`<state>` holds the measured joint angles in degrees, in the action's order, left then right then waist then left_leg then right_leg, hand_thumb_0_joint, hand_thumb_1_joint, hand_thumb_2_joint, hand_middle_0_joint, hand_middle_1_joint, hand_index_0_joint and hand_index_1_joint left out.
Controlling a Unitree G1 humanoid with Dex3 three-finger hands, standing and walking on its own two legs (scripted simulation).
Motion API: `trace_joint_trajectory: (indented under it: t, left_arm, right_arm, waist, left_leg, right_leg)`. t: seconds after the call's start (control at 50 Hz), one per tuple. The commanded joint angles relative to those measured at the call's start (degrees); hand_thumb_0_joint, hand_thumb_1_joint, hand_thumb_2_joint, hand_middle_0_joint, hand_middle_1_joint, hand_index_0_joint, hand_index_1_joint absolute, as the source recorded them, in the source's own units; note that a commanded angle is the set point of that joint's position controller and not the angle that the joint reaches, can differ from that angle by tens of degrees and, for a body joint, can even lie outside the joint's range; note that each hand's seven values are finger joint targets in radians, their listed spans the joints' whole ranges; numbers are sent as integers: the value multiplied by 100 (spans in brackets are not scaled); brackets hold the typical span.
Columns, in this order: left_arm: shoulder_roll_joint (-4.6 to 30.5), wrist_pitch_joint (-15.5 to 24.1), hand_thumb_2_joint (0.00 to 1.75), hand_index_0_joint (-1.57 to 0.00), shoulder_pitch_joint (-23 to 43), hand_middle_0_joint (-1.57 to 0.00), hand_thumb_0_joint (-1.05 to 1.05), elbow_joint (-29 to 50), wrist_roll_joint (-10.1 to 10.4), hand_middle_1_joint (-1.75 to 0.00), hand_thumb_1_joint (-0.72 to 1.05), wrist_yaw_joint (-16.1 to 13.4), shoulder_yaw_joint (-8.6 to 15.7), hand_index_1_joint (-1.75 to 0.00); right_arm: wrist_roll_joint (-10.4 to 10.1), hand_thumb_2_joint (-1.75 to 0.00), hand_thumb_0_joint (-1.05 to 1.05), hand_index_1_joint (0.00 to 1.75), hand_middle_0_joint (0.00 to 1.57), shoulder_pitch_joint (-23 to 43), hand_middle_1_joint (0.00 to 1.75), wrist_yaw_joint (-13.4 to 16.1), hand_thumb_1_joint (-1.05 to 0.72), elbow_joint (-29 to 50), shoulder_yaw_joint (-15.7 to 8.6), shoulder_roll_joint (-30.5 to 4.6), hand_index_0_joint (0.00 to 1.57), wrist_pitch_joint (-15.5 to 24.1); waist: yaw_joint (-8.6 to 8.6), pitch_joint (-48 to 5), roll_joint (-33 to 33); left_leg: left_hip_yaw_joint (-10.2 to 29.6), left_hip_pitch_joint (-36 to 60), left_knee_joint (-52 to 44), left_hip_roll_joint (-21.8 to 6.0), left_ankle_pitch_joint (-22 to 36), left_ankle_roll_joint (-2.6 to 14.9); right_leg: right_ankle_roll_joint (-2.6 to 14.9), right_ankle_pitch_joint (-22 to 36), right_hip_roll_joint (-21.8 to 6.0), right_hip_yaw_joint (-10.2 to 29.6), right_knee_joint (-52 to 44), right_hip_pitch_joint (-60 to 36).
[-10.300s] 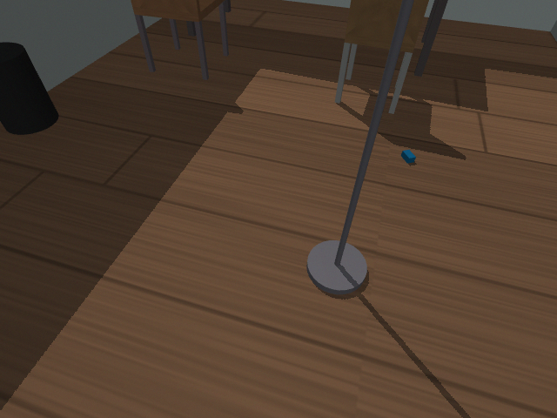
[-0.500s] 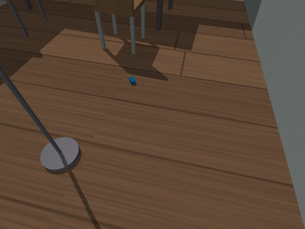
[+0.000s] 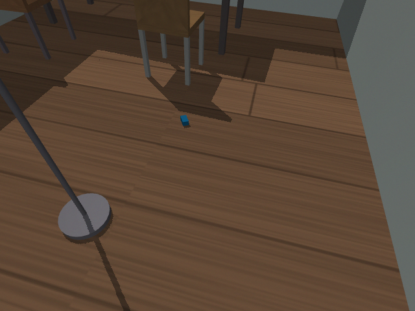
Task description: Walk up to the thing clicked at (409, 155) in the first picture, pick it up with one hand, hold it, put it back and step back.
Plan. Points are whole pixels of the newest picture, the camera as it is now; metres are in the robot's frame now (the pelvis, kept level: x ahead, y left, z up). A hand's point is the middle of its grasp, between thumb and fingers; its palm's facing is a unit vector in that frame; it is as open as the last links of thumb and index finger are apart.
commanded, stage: walk up
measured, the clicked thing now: (184, 120) +1.52 +0.22 -0.75
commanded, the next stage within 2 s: stand in 0.56 s
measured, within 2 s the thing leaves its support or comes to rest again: neither
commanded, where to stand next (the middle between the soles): +0.08 +0.00 m, yaw -2 degrees
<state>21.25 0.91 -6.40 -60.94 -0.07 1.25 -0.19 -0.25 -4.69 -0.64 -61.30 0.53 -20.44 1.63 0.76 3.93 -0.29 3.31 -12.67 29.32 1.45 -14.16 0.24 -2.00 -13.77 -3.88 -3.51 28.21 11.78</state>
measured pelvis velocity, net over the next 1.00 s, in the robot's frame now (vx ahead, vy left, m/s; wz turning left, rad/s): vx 0.01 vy -0.02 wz -0.01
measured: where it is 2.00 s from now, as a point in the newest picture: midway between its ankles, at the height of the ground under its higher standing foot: outside the picture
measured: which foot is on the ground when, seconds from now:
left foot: down 0.00-1.00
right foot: down 0.00-1.00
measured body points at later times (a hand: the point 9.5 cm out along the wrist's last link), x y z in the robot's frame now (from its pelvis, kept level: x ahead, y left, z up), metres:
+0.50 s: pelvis +0.01 -0.02 +0.01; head +0.02 -0.01 +0.46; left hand +0.09 +0.29 -0.12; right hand +0.09 -0.32 -0.12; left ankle +0.02 +0.12 -0.74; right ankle +0.02 -0.14 -0.74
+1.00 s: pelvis +0.01 -0.02 +0.01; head +0.02 -0.02 +0.46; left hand +0.10 +0.28 -0.12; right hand +0.10 -0.32 -0.12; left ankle +0.02 +0.12 -0.74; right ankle +0.02 -0.14 -0.74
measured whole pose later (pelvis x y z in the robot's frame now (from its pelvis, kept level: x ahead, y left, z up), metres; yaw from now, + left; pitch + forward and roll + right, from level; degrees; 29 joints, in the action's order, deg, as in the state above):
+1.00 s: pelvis +0.01 -0.02 +0.01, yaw -1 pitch -2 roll +0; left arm 20.0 0.7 -4.8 -65.0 -0.4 0.8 0.5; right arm 0.3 -3.8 -0.7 -65.5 -0.2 -19.5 0.5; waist 0.4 3.3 -0.1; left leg 3.3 -6.5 18.2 -0.5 -9.3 -1.6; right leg -0.5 -9.7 -2.0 -3.8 18.9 6.7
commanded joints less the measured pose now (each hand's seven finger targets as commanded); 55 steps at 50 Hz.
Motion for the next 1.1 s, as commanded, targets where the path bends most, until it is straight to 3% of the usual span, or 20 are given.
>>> trace_joint_trajectory:
  t: [0.0, 0.26, 0.4, 0.52, 0.54, 0.6, 0.84, 1.08]
  left_arm:
    - [1276, 113, 90, -20, 406, -20, 0, 193, 0, -30, 90, -105, 280, -30]
    - [1193, 99, 90, -20, 539, -20, 0, -115, -29, -30, 90, -108, 345, -30]
    - [1190, 60, 90, -20, 608, -20, 0, -137, -47, -30, 90, -102, 381, -30]
    - [1164, 67, 90, -20, 558, -20, 0, -139, -43, -30, 90, -114, 400, -30]
    - [1127, 77, 90, -20, 567, -20, 0, -91, 1, -30, 90, -129, 345, -30]
    - [1098, 84, 90, -20, 459, -20, 0, -124, 16, -30, 90, -145, 335, -30]
    - [1093, 90, 90, -20, 451, -20, 0, -123, -24, -30, 90, -148, 273, -30]
    - [1146, 93, 90, -20, 395, -20, 0, -49, -43, -30, 90, -143, 261, -30]
  right_arm:
    - [20, -90, 0, 30, 20, 294, 30, 101, -90, 148, -288, -1333, 20, 108]
    - [43, -90, 0, 30, 20, 324, 30, 118, -90, -129, -277, -1247, 20, 70]
    - [73, -90, 0, 30, 20, 269, 30, 119, -90, -175, -280, -1236, 20, 30]
    - [59, -90, 0, 30, 20, 258, 30, 132, -90, -172, -283, -1224, 20, 40]
    - [70, -90, 0, 30, 20, 340, 30, 139, -90, -119, -300, -1215, 20, 29]
    - [49, -90, 0, 30, 20, 298, 30, 133, -90, -144, -288, -1206, 20, 18]
    - [57, -90, 0, 30, 20, 341, 30, 100, -90, -132, -291, -1142, 20, -32]
    - [70, -90, 0, 30, 20, 289, 30, 73, -90, -125, -290, -1136, 20, -23]
  waist:
    - [-36, -555, 35]
    - [-33, -740, -32]
    - [-55, -473, -27]
    - [-50, -640, -11]
    - [-42, -648, 88]
    - [-13, -794, 116]
    - [-54, -603, 48]
    - [-56, -470, -20]
  left_leg:
    - [626, -19, -913, -648, 630, 188]
    - [481, 280, -985, -658, 1300, 106]
    - [526, 65, -1119, -631, 749, 89]
    - [500, 251, -1052, -658, 1343, 71]
    - [512, 359, -1115, -769, 1683, 43]
    - [490, 437, -1162, -797, 1961, 42]
    - [404, 514, -1369, -788, 1210, 21]
    - [374, 436, -1386, -758, 928, 3]
  right_leg:
    - [355, 239, -475, 516, -766, -411]
    - [323, 669, -516, 449, -1066, -767]
    - [322, -118, -473, 499, -1283, -636]
    - [313, 592, -468, 406, -1177, -785]
    - [308, 1021, -480, 547, -1123, -815]
    - [280, 1367, -456, 472, -1068, -1042]
    - [264, 719, -432, 552, -1275, -758]
    - [282, 359, -413, 614, -1355, -574]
